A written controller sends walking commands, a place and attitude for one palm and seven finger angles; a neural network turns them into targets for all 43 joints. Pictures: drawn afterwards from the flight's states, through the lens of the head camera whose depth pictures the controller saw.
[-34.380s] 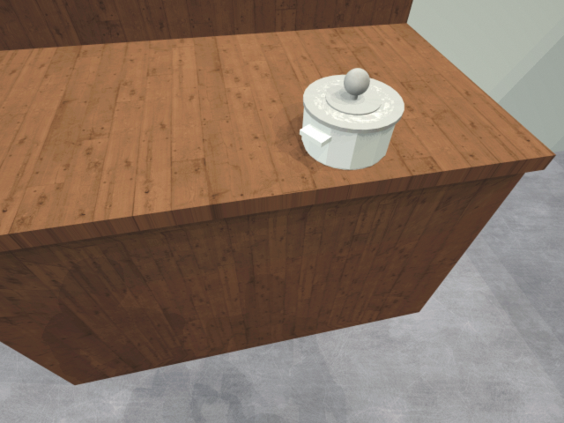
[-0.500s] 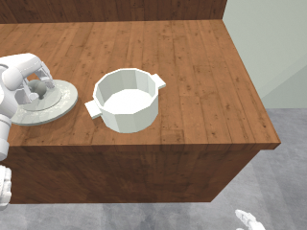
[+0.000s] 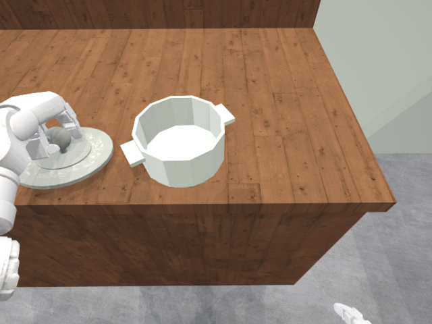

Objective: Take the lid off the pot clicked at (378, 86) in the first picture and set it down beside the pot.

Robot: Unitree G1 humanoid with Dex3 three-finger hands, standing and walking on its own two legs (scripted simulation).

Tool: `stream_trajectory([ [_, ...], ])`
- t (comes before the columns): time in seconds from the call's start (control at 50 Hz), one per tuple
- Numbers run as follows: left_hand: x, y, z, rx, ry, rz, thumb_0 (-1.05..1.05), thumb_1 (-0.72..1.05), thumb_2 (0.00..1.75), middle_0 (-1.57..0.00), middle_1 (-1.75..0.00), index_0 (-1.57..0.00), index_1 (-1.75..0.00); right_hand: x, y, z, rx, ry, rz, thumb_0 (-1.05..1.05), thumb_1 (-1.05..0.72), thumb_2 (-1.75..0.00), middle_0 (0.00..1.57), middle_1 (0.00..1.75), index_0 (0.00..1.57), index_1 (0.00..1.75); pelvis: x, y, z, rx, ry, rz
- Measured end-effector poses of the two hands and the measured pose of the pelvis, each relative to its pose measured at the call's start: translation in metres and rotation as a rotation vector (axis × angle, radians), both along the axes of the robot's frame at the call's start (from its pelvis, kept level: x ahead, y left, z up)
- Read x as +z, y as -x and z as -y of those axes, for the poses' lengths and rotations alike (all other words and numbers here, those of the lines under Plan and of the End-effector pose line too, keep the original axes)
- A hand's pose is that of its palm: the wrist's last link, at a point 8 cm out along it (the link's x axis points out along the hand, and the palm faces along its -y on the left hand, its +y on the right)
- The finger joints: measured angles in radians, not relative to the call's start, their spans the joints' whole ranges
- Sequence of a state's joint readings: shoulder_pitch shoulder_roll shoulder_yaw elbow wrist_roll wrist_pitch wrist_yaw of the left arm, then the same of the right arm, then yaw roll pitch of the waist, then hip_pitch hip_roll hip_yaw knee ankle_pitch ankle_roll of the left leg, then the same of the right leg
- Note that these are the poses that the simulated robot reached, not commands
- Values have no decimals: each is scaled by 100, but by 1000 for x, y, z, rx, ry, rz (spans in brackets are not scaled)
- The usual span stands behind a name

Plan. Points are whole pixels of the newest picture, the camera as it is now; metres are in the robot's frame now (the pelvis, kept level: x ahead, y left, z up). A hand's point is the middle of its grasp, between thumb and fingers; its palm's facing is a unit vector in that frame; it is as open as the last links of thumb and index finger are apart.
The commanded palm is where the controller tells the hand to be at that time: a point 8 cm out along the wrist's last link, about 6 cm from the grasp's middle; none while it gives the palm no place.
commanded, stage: lower the lid onto the table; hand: left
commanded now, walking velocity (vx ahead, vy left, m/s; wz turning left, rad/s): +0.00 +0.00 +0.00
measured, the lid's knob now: (57, 138) +0.43 +0.31 +0.10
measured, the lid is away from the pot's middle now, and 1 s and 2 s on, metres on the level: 0.24 0.23 0.23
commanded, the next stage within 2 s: open the fingers wide in 0.44 s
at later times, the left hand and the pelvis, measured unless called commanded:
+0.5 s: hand (53, 143) +0.41 +0.31 +0.11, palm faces -0.45 -0.10 -0.89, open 7.5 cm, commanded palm +0.42 +0.31 +0.17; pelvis +0.00 +0.00 +0.00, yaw +0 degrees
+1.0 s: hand (57, 141) +0.42 +0.31 +0.11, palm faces -0.41 -0.04 -0.91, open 7.7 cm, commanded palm +0.42 +0.31 +0.17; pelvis -0.01 +0.00 -0.01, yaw -2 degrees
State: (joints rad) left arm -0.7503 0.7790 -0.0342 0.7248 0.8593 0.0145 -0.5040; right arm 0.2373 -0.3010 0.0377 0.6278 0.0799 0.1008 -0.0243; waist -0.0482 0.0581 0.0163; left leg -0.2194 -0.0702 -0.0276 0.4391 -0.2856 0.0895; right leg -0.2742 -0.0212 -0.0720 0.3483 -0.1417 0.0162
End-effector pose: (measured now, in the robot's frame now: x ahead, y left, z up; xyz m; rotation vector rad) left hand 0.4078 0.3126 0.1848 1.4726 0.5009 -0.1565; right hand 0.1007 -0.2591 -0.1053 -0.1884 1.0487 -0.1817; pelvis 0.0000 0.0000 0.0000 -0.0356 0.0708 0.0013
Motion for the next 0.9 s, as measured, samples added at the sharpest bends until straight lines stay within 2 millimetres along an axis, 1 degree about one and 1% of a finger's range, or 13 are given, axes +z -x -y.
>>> stream_trajectory([
  [0.1,-3,-2,4,-23,-8,1,-2,0,129,-108,-27,-101,-25,-1,3,0,-4,-3,-6,1,-91,-90,20,30,20,30,0,-1,-1,0,0,-4],
  [0.18,-5,-3,0,-7,15,-1,-1,-1,128,-109,-27,-102,-26,-3,7,0,-10,-6,-19,1,-91,-90,20,30,20,30,-1,-1,-1,-2,0,-8],
  [0.3,-6,-4,1,-10,-5,-6,1,-2,127,-110,-27,-103,-27,-5,13,1,-18,-7,-37,1,-91,-90,20,30,21,30,-2,1,-1,-4,0,-17],
  [0.36,-11,-4,-1,3,0,-28,1,-3,127,-110,-28,-103,-27,-6,16,2,-26,-7,-43,1,-91,-90,20,30,20,30,-3,1,-1,-6,1,-20],
  [0.42,-17,-5,-1,11,0,-58,2,-3,126,-111,-28,-104,-28,-7,20,4,-33,-1,-58,1,-91,-90,20,30,21,30,-3,3,0,-7,0,-23],
  [0.56,-18,-9,2,-9,-11,-59,1,-4,128,-111,-29,-104,-28,-9,33,8,-55,15,-77,1,-91,-90,20,30,21,30,-5,4,0,-10,0,-33],
  [0.6,-17,-9,2,-41,-18,-44,1,-4,128,-111,-29,-103,-28,-9,36,9,-67,18,-87,1,-91,-90,20,30,21,30,-5,4,1,-21,0,-39],
  [0.7,-19,-8,6,-106,-29,-9,1,-2,130,-108,-31,-100,-30,-12,45,10,-86,23,-135,1,-91,-90,20,30,20,30,-7,6,2,-26,1,-47],
  [0.78,-20,-7,3,-104,-8,9,0,0,129,-105,-35,-96,-33,-14,50,10,-94,19,-159,1,-91,-90,20,30,20,30,-7,8,2,-28,0,-54],
  [0.9,-21,-9,5,-99,-32,-2,0,4,125,-99,-41,-92,-39,-17,52,9,-98,8,-169,1,-91,-90,20,30,20,30,-7,9,3,-26,-1,-61],
])
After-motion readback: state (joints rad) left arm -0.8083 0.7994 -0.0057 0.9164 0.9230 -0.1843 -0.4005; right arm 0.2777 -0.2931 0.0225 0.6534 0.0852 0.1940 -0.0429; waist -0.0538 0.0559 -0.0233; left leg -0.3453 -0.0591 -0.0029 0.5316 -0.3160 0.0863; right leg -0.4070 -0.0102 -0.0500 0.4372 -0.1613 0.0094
